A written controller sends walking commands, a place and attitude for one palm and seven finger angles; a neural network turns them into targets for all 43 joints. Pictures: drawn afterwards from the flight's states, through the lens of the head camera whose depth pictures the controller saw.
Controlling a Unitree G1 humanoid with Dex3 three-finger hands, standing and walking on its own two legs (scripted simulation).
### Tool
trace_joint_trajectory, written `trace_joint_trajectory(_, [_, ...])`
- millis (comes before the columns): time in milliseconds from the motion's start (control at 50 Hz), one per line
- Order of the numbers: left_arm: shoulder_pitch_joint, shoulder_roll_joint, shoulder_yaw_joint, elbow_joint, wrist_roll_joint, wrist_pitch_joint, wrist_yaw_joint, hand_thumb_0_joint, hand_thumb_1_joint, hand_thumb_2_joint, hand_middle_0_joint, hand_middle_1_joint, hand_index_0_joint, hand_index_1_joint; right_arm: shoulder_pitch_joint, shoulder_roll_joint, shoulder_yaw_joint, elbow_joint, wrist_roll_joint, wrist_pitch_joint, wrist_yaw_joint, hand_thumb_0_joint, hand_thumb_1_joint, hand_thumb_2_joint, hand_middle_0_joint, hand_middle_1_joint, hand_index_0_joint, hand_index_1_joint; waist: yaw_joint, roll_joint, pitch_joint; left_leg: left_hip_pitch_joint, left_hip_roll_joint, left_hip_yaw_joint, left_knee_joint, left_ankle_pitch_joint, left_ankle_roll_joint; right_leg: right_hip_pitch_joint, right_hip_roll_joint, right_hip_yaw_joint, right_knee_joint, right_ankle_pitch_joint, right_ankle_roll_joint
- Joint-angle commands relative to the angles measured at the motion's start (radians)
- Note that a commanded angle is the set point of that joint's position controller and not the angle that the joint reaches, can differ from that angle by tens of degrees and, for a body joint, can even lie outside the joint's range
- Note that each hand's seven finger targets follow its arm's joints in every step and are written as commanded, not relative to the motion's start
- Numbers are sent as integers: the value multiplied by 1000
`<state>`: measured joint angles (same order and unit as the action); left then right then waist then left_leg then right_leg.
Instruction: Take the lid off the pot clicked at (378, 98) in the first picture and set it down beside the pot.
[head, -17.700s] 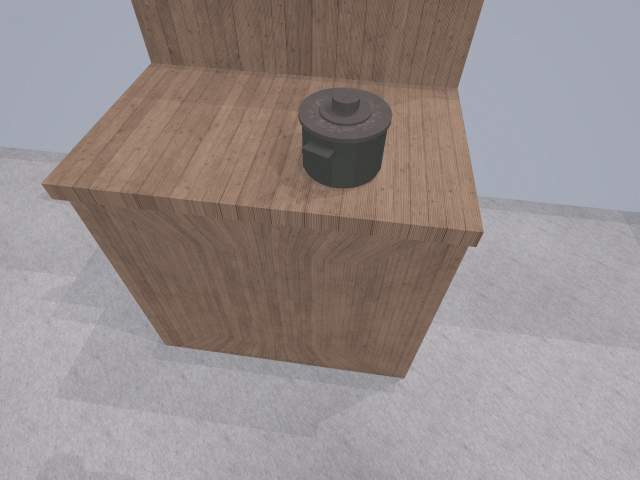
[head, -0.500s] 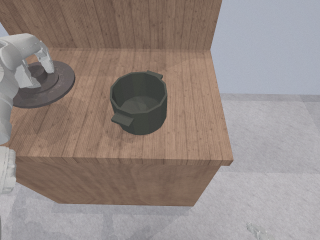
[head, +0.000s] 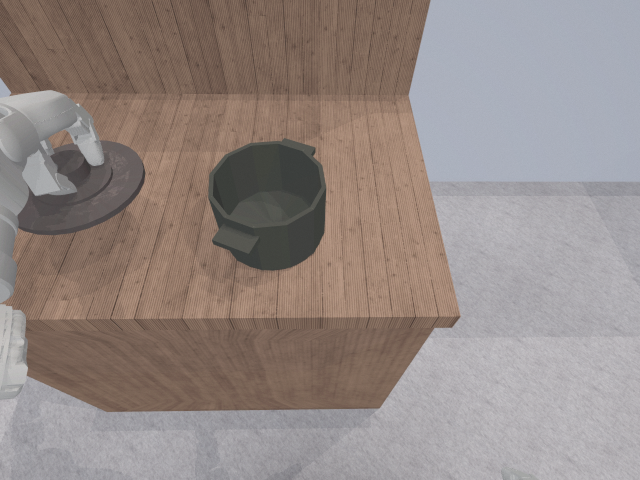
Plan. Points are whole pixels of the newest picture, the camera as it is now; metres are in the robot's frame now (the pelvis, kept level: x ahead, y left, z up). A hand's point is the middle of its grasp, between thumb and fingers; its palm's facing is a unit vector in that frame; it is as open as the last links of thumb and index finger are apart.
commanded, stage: lower the lid onto the table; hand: left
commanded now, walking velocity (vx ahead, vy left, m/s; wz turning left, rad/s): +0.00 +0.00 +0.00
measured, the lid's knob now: (66, 168) +0.47 +0.31 +0.12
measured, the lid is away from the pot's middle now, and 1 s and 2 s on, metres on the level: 0.24 0.24 0.24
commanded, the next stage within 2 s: open the fingers wide in 1.44 s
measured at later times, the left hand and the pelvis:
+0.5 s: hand (71, 186) +0.44 +0.30 +0.11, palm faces -0.46 -0.12 -0.88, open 7.7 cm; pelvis +0.00 +0.01 +0.00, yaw +0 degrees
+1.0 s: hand (87, 200) +0.45 +0.30 +0.08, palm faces -0.50 -0.13 -0.86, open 7.7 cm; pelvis +0.00 +0.00 -0.01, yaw -1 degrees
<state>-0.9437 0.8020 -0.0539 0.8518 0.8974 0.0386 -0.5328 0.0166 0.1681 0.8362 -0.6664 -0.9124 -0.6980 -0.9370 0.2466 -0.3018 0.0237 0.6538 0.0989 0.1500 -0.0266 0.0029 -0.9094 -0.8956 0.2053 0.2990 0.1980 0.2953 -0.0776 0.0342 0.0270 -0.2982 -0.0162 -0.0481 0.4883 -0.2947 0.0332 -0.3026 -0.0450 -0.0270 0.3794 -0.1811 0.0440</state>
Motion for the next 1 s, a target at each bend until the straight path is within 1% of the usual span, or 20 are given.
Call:
trace_joint_trajectory(0, [-543,364,114,-197,-14,-7,54,0,581,1036,-857,-1025,-881,-1031,16,-164,-52,-90,-3,-31,-13,0,-900,-900,200,300,200,300,4,92,-448,206,-17,2,-7,543,44,154,77,-59,37,319,-71])
trace_joint_trajectory(80, [-561,320,73,-216,-13,-12,57,0,581,1036,-857,-1025,-881,-1031,10,-160,-55,-89,-6,-31,-17,0,-900,-900,200,300,200,300,-8,121,-461,232,-16,0,4,572,43,127,79,-60,39,315,-74])
trace_joint_trajectory(100, [-579,351,98,-232,-9,-17,62,0,581,1036,-857,-1025,-881,-1031,15,-161,-53,-86,-7,-32,-16,0,-900,-900,200,300,200,300,-2,125,-464,233,-14,-5,0,555,41,129,81,-60,40,299,-74])
trace_joint_trajectory(120, [-573,308,68,-199,-11,-17,58,0,581,1036,-857,-1025,-881,-1031,11,-156,-51,-86,-7,-33,-19,0,-900,-900,200,300,200,300,-9,108,-445,222,-18,-1,4,538,45,120,82,-63,40,297,-74])
trace_joint_trajectory(160, [-564,338,89,-173,-13,-24,59,0,581,1036,-857,-1025,-881,-1031,21,-160,-49,-78,-6,-36,-23,0,-900,-900,200,300,200,300,-3,78,-452,199,-19,6,2,501,48,140,78,-59,44,306,-71])
trace_joint_trajectory(220, [-607,324,74,-221,-2,-37,68,0,581,1036,-857,-1025,-881,-1031,18,-156,-52,-83,-10,-37,-27,0,-900,-900,200,300,200,300,-7,128,-494,236,-18,0,11,551,43,129,79,-58,51,311,-73])
trace_joint_trajectory(320, [-573,356,98,-138,0,-51,73,0,581,1036,-857,-1025,-881,-1031,33,-160,-46,-71,-9,-35,-28,0,-900,-900,200,300,200,300,-3,86,-455,174,-20,8,14,505,44,137,75,-59,60,318,-73])
trace_joint_trajectory(380, [-591,303,58,-207,0,-56,80,0,581,1036,-857,-1025,-881,-1031,30,-156,-55,-77,-12,-40,-27,0,-900,-900,200,300,200,300,-12,168,-490,264,-11,-13,29,638,31,81,84,-60,60,309,-76])
trace_joint_trajectory(400, [-578,332,92,-220,0,-59,84,0,581,1036,-857,-1025,-881,-1031,38,-158,-56,-76,-15,-40,-24,0,-900,-900,200,300,200,300,-4,152,-505,275,-8,-20,34,659,32,88,87,-57,64,313,-73])
trace_joint_trajectory(440, [-534,304,79,-151,-9,-59,82,0,581,1036,-857,-1025,-881,-1031,45,-156,-51,-70,-12,-37,-23,0,-900,-900,200,300,200,300,-10,109,-471,231,-12,-14,30,614,35,88,85,-63,65,308,-72])
trace_joint_trajectory(480, [-553,267,47,-170,-13,-56,80,0,581,1036,-857,-1025,-881,-1031,39,-159,-57,-71,-12,-35,-22,0,-900,-900,200,300,200,300,-13,139,-471,240,-12,-12,29,613,32,69,83,-62,62,298,-74])
trace_joint_trajectory(500, [-544,318,92,-163,-2,-58,91,0,581,1036,-857,-1025,-881,-1031,51,-160,-56,-69,-14,-34,-21,0,-900,-900,200,300,200,300,-7,109,-491,234,-13,-11,35,592,36,85,84,-60,66,295,-73])
trace_joint_trajectory(540, [-573,282,57,-153,4,-62,93,0,581,1036,-857,-1025,-881,-1031,52,-155,-53,-65,-12,-34,-26,0,-900,-900,200,300,200,300,-16,118,-478,223,-15,-6,29,565,35,79,84,-61,65,293,-74])
trace_joint_trajectory(600, [-572,345,105,-152,6,-72,107,0,581,1036,-857,-1025,-881,-1031,63,-163,-53,-61,-14,-35,-29,0,-900,-900,200,300,200,300,-8,106,-503,210,-15,-1,32,549,39,101,81,-55,72,307,-74])
trace_joint_trajectory(660, [-544,305,77,-90,10,-75,110,0,581,1036,-857,-1025,-881,-1031,70,-157,-51,-57,-10,-36,-33,0,-900,-900,200,300,200,300,-15,95,-465,189,-14,2,32,545,39,83,82,-60,74,302,-74])
trace_joint_trajectory(700, [-561,352,111,-135,17,-81,119,0,581,1036,-857,-1025,-881,-1031,68,-161,-53,-63,-13,-32,-31,0,-900,-900,200,300,200,300,-9,131,-500,212,-13,-5,39,597,35,90,82,-54,79,318,-76])
trace_joint_trajectory(820, [-509,304,82,-64,13,-82,122,0,581,1036,-857,-1025,-881,-1031,80,-159,-53,-53,-9,-27,-31,0,-900,-900,200,300,200,300,-20,102,-455,176,-15,8,48,541,41,60,82,-58,79,299,-73])
trace_joint_trajectory(920, [-520,350,110,-81,22,-94,131,0,581,1036,-857,-1025,-881,-1031,92,-161,-56,-54,-11,-26,-38,0,-900,-900,200,300,200,300,-20,119,-506,189,-16,9,65,572,45,69,83,-52,93,320,-72])
trace_joint_trajectory(940, [-499,349,109,-43,23,-95,131,0,581,1036,-857,-1025,-881,-1031,98,-161,-51,-49,-9,-26,-42,0,-900,-900,200,300,200,300,-24,87,-489,166,-16,13,68,555,46,67,84,-54,95,319,-70])
trace_joint_trajectory(980, [-527,321,83,-73,16,-98,128,0,581,1036,-857,-1025,-881,-1031,93,-163,-55,-49,-9,-25,-44,0,-900,-900,200,300,200,300,-27,127,-494,181,-12,13,67,574,42,44,82,-55,96,313,-72])
